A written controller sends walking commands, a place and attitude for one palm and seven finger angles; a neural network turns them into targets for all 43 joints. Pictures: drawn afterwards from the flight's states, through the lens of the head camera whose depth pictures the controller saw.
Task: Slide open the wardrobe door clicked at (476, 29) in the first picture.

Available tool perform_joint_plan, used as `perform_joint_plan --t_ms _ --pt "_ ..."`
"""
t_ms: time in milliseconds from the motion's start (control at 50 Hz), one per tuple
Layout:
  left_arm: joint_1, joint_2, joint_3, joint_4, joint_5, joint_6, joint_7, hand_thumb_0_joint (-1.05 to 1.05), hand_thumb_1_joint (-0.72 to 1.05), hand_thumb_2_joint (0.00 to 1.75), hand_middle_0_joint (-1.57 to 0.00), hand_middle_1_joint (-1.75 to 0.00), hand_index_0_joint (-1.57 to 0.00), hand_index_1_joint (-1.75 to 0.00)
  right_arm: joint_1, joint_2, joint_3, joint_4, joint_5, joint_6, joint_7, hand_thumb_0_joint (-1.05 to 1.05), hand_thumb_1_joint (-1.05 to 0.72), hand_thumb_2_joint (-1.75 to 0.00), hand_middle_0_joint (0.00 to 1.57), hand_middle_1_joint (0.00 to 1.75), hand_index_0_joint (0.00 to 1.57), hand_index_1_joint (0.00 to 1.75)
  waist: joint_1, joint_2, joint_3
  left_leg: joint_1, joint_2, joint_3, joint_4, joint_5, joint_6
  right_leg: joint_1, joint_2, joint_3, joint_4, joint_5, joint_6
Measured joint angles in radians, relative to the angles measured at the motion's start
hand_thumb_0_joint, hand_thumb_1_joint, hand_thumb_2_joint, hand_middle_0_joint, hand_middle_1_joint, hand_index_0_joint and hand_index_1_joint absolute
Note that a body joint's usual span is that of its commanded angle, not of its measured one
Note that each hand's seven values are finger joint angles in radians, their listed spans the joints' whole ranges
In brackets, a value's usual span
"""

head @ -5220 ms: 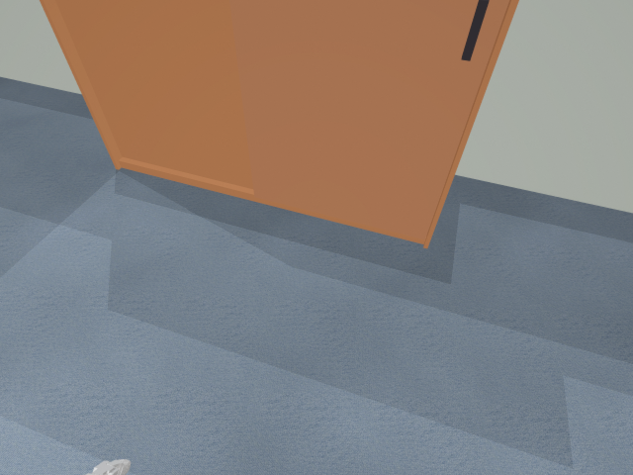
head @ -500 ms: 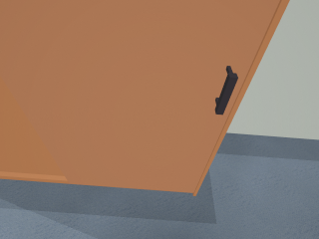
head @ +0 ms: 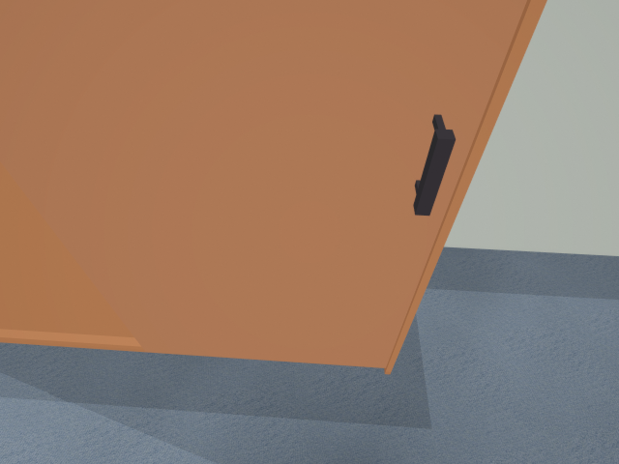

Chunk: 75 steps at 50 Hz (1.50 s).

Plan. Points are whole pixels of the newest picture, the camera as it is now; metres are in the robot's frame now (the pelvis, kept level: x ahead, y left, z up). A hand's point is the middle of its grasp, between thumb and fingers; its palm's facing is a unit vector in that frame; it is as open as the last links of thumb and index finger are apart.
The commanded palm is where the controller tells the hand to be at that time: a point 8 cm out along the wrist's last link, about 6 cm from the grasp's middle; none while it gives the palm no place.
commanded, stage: come to a stop and stand still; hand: right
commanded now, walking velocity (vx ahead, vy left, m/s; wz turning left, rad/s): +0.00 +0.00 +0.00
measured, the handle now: (429, 166) +0.51 -0.13 +0.12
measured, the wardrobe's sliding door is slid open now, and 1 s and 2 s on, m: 0.00 0.00 0.00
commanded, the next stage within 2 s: look again from close up in 1.28 s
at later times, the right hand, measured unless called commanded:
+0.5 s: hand out of the picture -0.07 -0.23 -0.18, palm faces +0.06 +0.97 -0.22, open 7.4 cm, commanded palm none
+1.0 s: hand out of the picture -0.09 -0.20 -0.18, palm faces +0.08 +0.98 -0.18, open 7.4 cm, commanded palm none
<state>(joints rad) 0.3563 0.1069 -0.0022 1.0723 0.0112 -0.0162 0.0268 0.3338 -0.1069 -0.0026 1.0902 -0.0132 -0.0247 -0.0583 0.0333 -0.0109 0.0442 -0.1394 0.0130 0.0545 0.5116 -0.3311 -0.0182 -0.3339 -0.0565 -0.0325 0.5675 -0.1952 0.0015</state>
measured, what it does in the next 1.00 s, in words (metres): shifts its weight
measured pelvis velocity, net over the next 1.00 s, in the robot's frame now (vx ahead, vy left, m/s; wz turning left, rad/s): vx -0.05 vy -0.02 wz -0.05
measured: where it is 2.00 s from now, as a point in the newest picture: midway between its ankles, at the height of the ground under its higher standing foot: outside the picture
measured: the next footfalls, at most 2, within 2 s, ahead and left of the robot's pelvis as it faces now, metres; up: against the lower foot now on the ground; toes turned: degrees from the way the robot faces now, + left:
left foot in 1.76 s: -0.10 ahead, +0.04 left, +0.00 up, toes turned +3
right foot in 1.98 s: -0.07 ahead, -0.18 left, +0.00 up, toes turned -2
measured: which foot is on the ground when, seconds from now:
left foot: down 0.00-1.00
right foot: down 0.00-1.00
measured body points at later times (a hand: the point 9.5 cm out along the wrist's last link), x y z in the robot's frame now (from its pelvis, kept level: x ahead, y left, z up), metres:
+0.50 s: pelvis -0.03 -0.04 +0.00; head -0.05 -0.05 +0.45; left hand +0.03 +0.21 -0.13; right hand -0.07 -0.28 -0.16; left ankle -0.04 +0.13 -0.73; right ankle +0.07 -0.12 -0.73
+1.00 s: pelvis -0.05 -0.02 +0.00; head -0.07 -0.04 +0.45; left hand -0.02 +0.22 -0.14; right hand -0.09 -0.25 -0.16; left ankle -0.03 +0.13 -0.73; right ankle +0.06 -0.12 -0.73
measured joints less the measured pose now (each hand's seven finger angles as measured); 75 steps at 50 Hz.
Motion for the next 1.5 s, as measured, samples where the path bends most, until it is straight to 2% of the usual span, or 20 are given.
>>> perform_joint_plan --t_ms 120,280,360,520,760,1120,1280,1400,1500 --pt "-0.032 0.043 0.012 -0.037 0.009 0.023 0.001 0.04 0.94 0.9 -0.21 -0.29 -0.2 -0.3 -0.001 -0.026 -0.006 -0.06 -0.007 0.024 0.002 0.01 -0.91 -0.9 0.2 0.29 0.2 0.3 -0.019 0.002 -0.037 -0.005 0.03 0.006 0.04 -0.023 -0.016 -0.016 0.03 0.001 0.049 -0.022 -0.031" --pt "-0.076 0.069 0.019 -0.104 0.012 0.026 -0.015 0.02 0.92 0.9 -0.2 -0.29 -0.2 -0.3 0.026 -0.078 -0.013 -0.107 -0.013 0.037 0.012 0.0 -0.91 -0.9 0.2 0.29 0.2 0.3 -0.026 0.022 -0.063 -0.04 0.047 -0.011 0.028 -0.003 0.013 -0.03 0.053 -0.013 -0.007 0.026 -0.054" --pt "-0.09 0.077 0.015 -0.111 0.011 0.025 -0.02 0.01 0.91 0.9 -0.2 -0.29 -0.2 -0.3 0.052 -0.097 -0.014 -0.111 -0.014 0.033 0.018 0.0 -0.91 -0.9 0.2 0.29 0.2 0.3 -0.037 0.024 -0.066 -0.041 0.05 -0.012 0.002 0.023 0.01 -0.026 0.058 -0.014 -0.041 0.053 -0.057" --pt "-0.098 0.092 0.013 -0.096 0.007 0.029 -0.025 0.0 0.9 0.9 -0.21 -0.29 -0.2 -0.3 0.095 -0.113 -0.01 -0.089 -0.015 0.037 0.025 0.01 -0.91 -0.9 0.2 0.29 0.2 0.3 -0.044 0.022 -0.059 -0.046 0.042 -0.022 -0.016 0.04 0.008 -0.025 0.067 -0.003 -0.082 0.088 -0.055" --pt "-0.083 0.1 0.014 -0.04 0.001 0.031 -0.024 0.0 0.9 0.9 -0.21 -0.29 -0.2 -0.3 0.118 -0.095 0.003 -0.048 -0.01 0.03 0.028 0.01 -0.91 -0.9 0.2 0.29 0.2 0.3 -0.047 0.016 -0.053 -0.05 0.024 -0.04 -0.023 0.06 -0.012 -0.027 0.069 0.013 -0.098 0.099 -0.045" --pt "-0.066 0.079 0.02 -0.01 0.005 0.037 -0.021 0.0 0.9 0.9 -0.21 -0.29 -0.2 -0.3 0.055 -0.084 -0.004 -0.059 -0.007 0.028 0.031 0.0 -0.91 -0.9 0.2 0.29 0.2 0.3 -0.032 0.022 -0.047 -0.074 0.008 -0.045 -0.006 0.044 0.001 -0.051 0.07 0.034 -0.082 0.042 -0.028" --pt "-0.071 0.083 0.021 -0.008 0.006 0.035 -0.019 0.0 0.9 0.9 -0.21 -0.29 -0.2 -0.3 0.038 -0.095 -0.012 -0.063 -0.008 0.032 0.032 0.0 -0.91 -0.9 0.2 0.29 0.2 0.3 -0.031 0.02 -0.038 -0.079 0.005 -0.047 0.008 0.027 0.009 -0.051 0.074 0.042 -0.086 0.063 -0.038" --pt "-0.091 0.09 0.025 -0.015 0.007 0.046 -0.019 0.0 0.9 0.9 -0.21 -0.29 -0.2 -0.3 0.042 -0.1 -0.019 -0.07 -0.01 0.033 0.035 0.0 -0.91 -0.9 0.2 0.29 0.2 0.3 -0.039 0.017 -0.037 -0.083 0.008 -0.053 -0.008 0.009 0.017 -0.058 0.086 0.049 -0.094 0.002 -0.028" --pt "-0.087 0.104 0.043 -0.038 0.006 0.042 -0.019 0.0 0.9 0.9 -0.21 -0.29 -0.2 -0.3 0.041 -0.102 -0.031 -0.057 -0.01 0.062 0.031 0.01 -0.91 -0.9 0.2 0.29 0.2 0.3 -0.03 0.008 -0.025 -0.083 0.01 -0.031 0.02 0.055 -0.004 -0.089 0.073 0.049 0.051 -0.091 -0.012"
